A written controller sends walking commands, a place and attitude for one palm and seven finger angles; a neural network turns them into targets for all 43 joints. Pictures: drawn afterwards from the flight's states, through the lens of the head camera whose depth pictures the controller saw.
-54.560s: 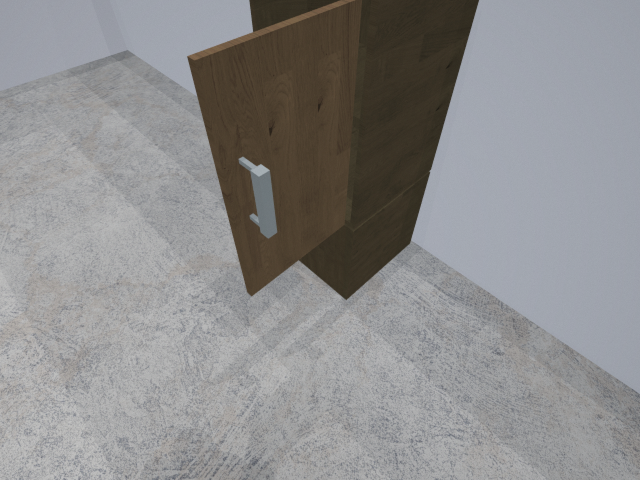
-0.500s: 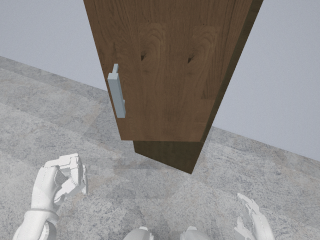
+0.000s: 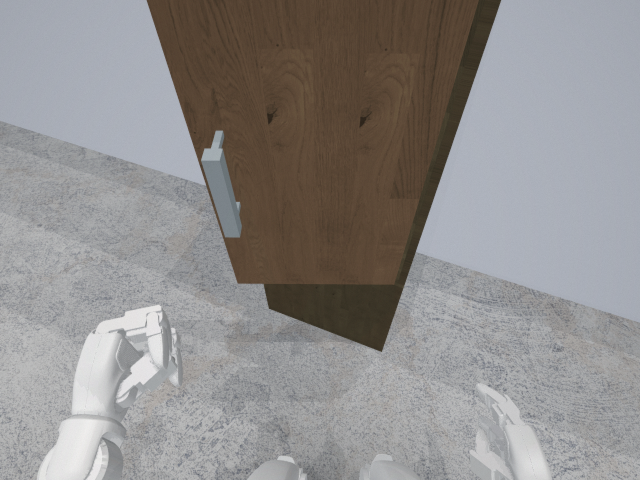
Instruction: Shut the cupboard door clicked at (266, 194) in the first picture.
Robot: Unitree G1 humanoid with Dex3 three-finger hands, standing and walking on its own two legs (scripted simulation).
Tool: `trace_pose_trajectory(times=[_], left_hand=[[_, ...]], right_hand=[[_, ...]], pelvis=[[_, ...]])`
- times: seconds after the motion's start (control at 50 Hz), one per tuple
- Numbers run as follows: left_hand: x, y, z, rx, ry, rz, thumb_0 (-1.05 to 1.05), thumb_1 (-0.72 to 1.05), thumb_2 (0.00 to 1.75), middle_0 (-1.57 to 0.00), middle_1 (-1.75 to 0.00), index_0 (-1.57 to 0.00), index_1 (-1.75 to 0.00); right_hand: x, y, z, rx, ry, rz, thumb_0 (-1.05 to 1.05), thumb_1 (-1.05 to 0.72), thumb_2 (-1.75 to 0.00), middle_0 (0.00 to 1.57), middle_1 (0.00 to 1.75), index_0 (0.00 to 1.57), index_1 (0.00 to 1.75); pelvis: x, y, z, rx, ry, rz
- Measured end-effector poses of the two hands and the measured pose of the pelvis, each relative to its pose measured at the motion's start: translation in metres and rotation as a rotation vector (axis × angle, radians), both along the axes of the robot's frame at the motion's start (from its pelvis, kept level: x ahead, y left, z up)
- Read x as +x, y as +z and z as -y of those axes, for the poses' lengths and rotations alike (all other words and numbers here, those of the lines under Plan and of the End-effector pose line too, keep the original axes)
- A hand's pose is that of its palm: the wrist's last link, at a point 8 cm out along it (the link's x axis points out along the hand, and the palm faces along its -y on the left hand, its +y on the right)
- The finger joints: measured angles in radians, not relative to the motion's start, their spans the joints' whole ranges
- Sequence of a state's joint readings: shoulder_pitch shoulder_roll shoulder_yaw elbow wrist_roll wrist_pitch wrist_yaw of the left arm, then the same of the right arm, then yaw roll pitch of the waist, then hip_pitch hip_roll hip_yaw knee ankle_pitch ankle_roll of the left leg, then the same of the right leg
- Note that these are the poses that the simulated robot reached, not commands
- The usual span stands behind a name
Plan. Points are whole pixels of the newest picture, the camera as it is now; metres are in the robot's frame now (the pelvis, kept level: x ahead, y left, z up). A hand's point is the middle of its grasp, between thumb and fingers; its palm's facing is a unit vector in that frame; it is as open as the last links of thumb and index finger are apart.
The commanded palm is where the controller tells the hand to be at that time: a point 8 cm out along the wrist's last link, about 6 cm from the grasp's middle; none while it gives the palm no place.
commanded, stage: bring the fist close to the handle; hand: left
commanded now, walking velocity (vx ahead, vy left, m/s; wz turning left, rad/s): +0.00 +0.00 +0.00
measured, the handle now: (226, 186) +0.50 +0.18 +0.06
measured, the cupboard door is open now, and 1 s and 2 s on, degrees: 22 22 15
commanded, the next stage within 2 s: push the door shut along its arc in 1.30 s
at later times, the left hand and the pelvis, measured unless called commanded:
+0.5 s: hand (213, 286) +0.33 +0.16 +0.07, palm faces +0.04 -1.00 -0.02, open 3.1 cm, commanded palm +0.31 +0.21 +0.06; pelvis +0.00 +0.00 +0.01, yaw -1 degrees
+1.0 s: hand (238, 232) +0.41 +0.14 +0.07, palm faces +0.06 -1.00 +0.00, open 3.1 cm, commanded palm +0.37 +0.19 +0.06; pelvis +0.00 +0.00 +0.01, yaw -2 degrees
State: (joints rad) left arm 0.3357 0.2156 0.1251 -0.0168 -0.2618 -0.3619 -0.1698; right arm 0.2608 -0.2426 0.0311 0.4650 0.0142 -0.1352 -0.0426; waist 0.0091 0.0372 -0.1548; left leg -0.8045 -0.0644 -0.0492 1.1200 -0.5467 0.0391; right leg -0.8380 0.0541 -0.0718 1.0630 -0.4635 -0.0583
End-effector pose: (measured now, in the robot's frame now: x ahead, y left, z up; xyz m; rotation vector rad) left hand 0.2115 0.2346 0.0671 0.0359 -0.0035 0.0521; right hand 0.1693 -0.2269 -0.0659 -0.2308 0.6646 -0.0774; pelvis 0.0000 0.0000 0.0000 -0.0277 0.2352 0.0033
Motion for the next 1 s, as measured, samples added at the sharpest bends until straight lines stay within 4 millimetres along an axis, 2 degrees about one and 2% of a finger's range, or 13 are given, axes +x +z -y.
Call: trace_pose_trajectory(times=[0.24, 0.52, 0.76, 1.0], left_hand=[[0.046, 0.001, 0.021, -0.008, -0.031, 0.015, 0.02, 0.90, 0.90, -1.30, -1.50, -1.30, -1.50], [0.095, 0.001, 0.027, -0.016, -0.019, 0.026, 0.02, 0.90, 0.90, -1.30, -1.50, -1.30, -1.50], [0.136, 0.000, 0.036, -0.022, -0.007, 0.029, 0.02, 0.90, 0.90, -1.30, -1.50, -1.30, -1.50], [0.176, 0.000, 0.040, -0.033, 0.003, 0.029, 0.02, 0.90, 0.90, -1.30, -1.50, -1.30, -1.50]], right_hand=[[-0.010, -0.006, 0.006, 0.008, -0.023, -0.038, 0.02, -0.91, -0.90, 0.21, 0.30, 0.20, 0.30], [-0.035, -0.016, 0.020, -0.002, -0.078, -0.151, 0.01, -0.91, -0.90, 0.21, 0.30, 0.20, 0.30], [-0.051, -0.024, 0.019, 0.002, -0.108, -0.226, 0.01, -0.91, -0.90, 0.21, 0.30, 0.20, 0.30], [-0.084, -0.031, 0.020, 0.004, -0.153, -0.329, 0.01, -0.91, -0.90, 0.21, 0.30, 0.20, 0.30]], pelvis=[[-0.004, 0.001, 0.004, 0.010, -0.006, 0.000], [0.000, 0.006, 0.004, 0.019, -0.019, -0.012], [-0.001, 0.006, 0.002, 0.020, -0.026, -0.027], [-0.003, 0.005, -0.002, 0.017, -0.036, -0.052]])
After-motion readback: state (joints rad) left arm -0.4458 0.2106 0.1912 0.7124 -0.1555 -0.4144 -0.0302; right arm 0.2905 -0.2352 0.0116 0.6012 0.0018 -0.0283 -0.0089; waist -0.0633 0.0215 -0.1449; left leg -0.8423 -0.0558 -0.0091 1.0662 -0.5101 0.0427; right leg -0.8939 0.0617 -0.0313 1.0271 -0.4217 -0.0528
